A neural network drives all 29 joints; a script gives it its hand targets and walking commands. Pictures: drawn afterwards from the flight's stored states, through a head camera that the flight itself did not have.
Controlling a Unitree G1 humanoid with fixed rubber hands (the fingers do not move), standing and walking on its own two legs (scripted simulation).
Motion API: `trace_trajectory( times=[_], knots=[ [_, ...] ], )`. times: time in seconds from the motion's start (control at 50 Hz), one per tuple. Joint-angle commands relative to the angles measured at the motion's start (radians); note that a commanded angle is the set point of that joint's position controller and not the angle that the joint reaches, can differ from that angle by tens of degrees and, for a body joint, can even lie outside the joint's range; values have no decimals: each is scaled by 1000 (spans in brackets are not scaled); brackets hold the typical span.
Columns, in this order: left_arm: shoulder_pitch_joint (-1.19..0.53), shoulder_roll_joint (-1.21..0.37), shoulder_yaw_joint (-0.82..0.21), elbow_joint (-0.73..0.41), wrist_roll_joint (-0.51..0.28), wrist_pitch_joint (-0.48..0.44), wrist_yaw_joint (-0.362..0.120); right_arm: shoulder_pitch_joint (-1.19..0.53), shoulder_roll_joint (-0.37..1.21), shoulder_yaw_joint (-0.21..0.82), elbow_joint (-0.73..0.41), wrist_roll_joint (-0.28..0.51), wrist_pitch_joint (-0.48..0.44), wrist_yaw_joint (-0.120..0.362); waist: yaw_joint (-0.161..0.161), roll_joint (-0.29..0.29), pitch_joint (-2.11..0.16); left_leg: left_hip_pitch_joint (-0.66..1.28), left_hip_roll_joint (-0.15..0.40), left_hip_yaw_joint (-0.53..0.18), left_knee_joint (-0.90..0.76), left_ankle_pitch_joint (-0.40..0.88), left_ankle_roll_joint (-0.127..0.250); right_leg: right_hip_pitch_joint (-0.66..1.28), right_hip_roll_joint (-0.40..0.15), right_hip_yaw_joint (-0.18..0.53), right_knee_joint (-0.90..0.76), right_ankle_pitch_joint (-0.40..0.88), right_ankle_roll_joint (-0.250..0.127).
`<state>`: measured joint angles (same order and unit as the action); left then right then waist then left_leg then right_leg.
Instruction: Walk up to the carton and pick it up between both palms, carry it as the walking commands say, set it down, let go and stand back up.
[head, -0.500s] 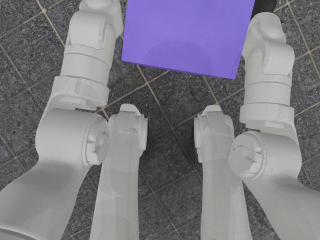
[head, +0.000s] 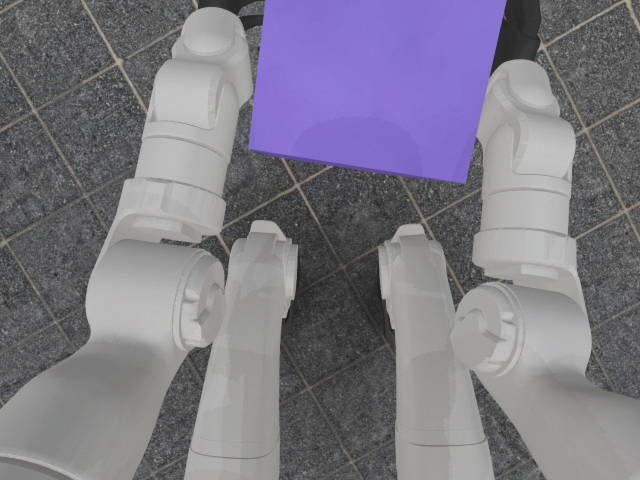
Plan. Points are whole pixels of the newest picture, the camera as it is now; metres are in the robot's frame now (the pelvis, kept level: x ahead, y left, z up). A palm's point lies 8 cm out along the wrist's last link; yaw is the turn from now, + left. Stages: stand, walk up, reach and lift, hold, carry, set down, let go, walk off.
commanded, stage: reach and lift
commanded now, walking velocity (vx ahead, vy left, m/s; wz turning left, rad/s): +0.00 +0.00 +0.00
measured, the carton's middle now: (357, 70) +0.52 -0.03 -0.14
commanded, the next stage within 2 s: none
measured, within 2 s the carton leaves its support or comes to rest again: neither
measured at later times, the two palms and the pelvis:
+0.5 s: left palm out of the picture +0.52 +0.10 +0.00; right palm (552, 57) +0.48 -0.17 -0.01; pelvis +0.01 +0.00 +0.05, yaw +0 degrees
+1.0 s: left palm out of the picture +0.50 +0.10 +0.12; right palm out of the picture +0.47 -0.17 +0.10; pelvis +0.08 -0.01 +0.14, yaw +1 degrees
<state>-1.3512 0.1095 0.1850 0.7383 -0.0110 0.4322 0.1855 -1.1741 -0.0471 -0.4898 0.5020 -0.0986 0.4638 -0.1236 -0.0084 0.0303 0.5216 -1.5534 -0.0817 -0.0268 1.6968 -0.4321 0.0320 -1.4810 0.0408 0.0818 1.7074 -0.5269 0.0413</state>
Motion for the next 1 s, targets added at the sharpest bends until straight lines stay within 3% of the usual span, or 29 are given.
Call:
trace_trajectory(
  times=[0.0, 0.04, 0.06, 0.08, 0.1, 0.12, 0.14, 0.16, 0.2, 0.22, 0.24, 0.28, 0.32, 0.34, 0.36, 0.4, 0.48, 0.54, 0.58, 0.6, 0.66, 0.68, 0.74, 0.78, 0.82, 0.86, 0.88, 0.92, 0.98],
  knots=[
    [-497, -1224, -501, -218, -105, -31, -311, -862, 1049, 738, -109, 180, -59, 276, -161, -27, -2358, 867, -88, -27, -192, 227, -37, 395, 137, -139, -262, 236, -26],
    [-479, -1249, -556, -256, -147, -25, -308, -849, 1045, 798, -213, 213, -57, 266, -184, -46, -2494, 1007, -83, -51, -216, 321, -36, 478, 143, -146, -262, 343, -23],
    [-422, -1189, -442, -109, -81, -18, -313, -853, 1013, 755, -93, 180, -52, 266, -124, -44, -2260, 816, -86, -22, -207, 224, -36, 388, 134, -128, -279, 215, -18],
    [-473, -1213, -472, -139, -84, -28, -319, -833, 1022, 736, -70, 150, -52, 265, -177, -66, -2232, 813, -80, -37, -226, 152, -29, 389, 130, -125, -296, 163, -23],
    [-520, -1241, -540, -292, -133, -37, -309, -826, 1060, 774, -169, 207, -60, 268, -168, -14, -2458, 988, -81, -46, -227, 268, -36, 466, 137, -128, -280, 281, -25],
    [-521, -1237, -534, -261, -140, -20, -309, -804, 1017, 734, -133, 174, -48, 264, -198, -35, -2387, 971, -86, -38, -237, 214, -43, 452, 144, -140, -298, 231, -29],
    [-523, -1209, -510, -175, -92, -14, -307, -799, 996, 693, -28, 137, -47, 275, -192, -6, -2225, 925, -73, -69, -261, 119, -45, 297, 140, -141, -289, 137, -36],
    [-486, -1271, -577, -225, -137, -15, -298, -827, 1013, 754, -149, 189, -64, 275, -192, 32, -2362, 1062, -77, -66, -259, 219, -52, 371, 138, -140, -309, 215, -41],
    [-467, -1247, -529, -177, -115, -16, -307, -829, 969, 731, -99, 169, -64, 272, -165, 53, -2251, 935, -72, -33, -263, 190, -56, 360, 131, -120, -326, 174, -52],
    [-453, -1266, -544, -193, -114, -20, -303, -809, 996, 736, -125, 165, -63, 270, -217, 28, -2309, 995, -74, -60, -277, 183, -54, 415, 132, -136, -336, 197, -40],
    [-475, -1272, -600, -285, -157, -19, -298, -811, 1018, 783, -204, 190, -62, 268, -219, -18, -2440, 1087, -77, -85, -299, 285, -50, 495, 140, -144, -334, 301, -33],
    [-433, -1223, -491, -116, -83, -9, -306, -800, 989, 712, -11, 143, -46, 275, -161, -28, -2102, 896, -65, -49, -314, 79, -42, 369, 117, -115, -369, 78, -37],
    [-413, -1271, -568, -289, -129, -21, -289, -871, 1027, 825, -267, 218, -62, 271, -155, -25, -2433, 1131, -81, -63, -311, 295, -32, 529, 130, -106, -379, 274, -36],
    [-393, -1227, -513, -140, -101, -14, -297, -748, 989, 745, -75, 153, -51, 272, -202, -72, -2204, 1006, -63, -90, -327, 178, -34, 409, 127, -120, -383, 164, -35],
    [-394, -1270, -515, -133, -98, -11, -301, -755, 973, 716, -72, 135, -58, 275, -212, -3, -2202, 1021, -67, -95, -341, 178, -44, 392, 126, -122, -389, 167, -45],
    [-372, -1232, -533, -227, -82, -25, -303, -695, 1064, 762, -110, 165, -54, 275, -154, -5, -2274, 1029, -74, -65, -349, 248, -40, 513, 127, -110, -404, 254, -33],
    [-317, -1266, -463, -85, -47, -33, -308, -738, 1031, 722, -95, 123, -71, 281, -171, -32, -2025, 952, -73, -74, -391, 166, -28, 425, 121, -112, -446, 150, -30],
    [-342, -1264, -509, -215, -68, -65, -315, -650, 1132, 744, -52, 140, -72, 286, -149, -30, -2072, 974, -79, -62, -401, 216, -21, 511, 123, -93, -462, 208, -27],
    [-311, -1323, -512, -192, -82, -67, -313, -637, 1106, 717, -81, 118, -77, 286, -186, -47, -2078, 1012, -77, -81, -427, 231, -25, 542, 134, -117, -467, 239, -31],
    [-274, -1292, -399, -29, -9, -57, -323, -608, 1095, 636, 63, 70, -68, 286, -167, -46, -1762, 857, -71, -56, -444, 101, -23, 425, 119, -105, -509, 97, -28],
    [-203, -1376, -392, -17, -13, -70, -323, -539, 1153, 622, 46, 84, -88, 295, -156, -21, -1730, 938, -70, -70, -490, 163, -24, 463, 124, -107, -536, 170, -28],
    [-119, -1379, -371, -5, 25, -86, -325, -488, 1192, 635, 43, 76, -92, 293, -113, -21, -1677, 856, -73, -47, -496, 224, -20, 521, 123, -95, -556, 232, -27],
    [-72, -1357, -269, 81, 77, -91, -338, -399, 1198, 542, 165, 18, -85, 296, -104, -27, -1409, 789, -61, -47, -568, 146, -11, 493, 109, -88, -611, 167, -27],
    [-38, -1348, -232, 129, 102, -93, -338, -336, 1176, 471, 214, -39, -88, 303, -139, -63, -1302, 771, -58, -60, -593, 88, -12, 467, 109, -100, -639, 105, -33],
    [20, -1361, -239, 121, 119, -93, -345, -346, 1199, 504, 153, -24, -98, 306, -111, -49, -1383, 860, -56, -63, -628, 123, -10, 534, 106, -93, -665, 134, -29],
    [-13, -1421, -311, 63, 75, -109, -353, -317, 1217, 486, 143, -30, -109, 302, -179, -30, -1456, 947, -49, -72, -636, 210, -22, 603, 108, -92, -686, 235, -37],
    [32, -1373, -263, 105, 109, -105, -349, -273, 1175, 454, 185, -50, -108, 304, -144, -7, -1312, 880, -49, -62, -656, 209, -23, 540, 101, -83, -706, 210, -40],
    [108, -1366, -243, 100, 132, -117, -350, -169, 1226, 462, 192, -90, -101, 307, -144, -85, -1305, 912, -42, -70, -690, 258, -13, 572, 111, -98, -718, 269, -29],
    [74, -1445, -424, -93, 48, -151, -347, -193, 1275, 584, 23, -8, -148, 309, -145, 12, -1612, 1087, -55, -81, -688, 480, -37, 740, 117, -72, -720, 497, -29]
  ],
)
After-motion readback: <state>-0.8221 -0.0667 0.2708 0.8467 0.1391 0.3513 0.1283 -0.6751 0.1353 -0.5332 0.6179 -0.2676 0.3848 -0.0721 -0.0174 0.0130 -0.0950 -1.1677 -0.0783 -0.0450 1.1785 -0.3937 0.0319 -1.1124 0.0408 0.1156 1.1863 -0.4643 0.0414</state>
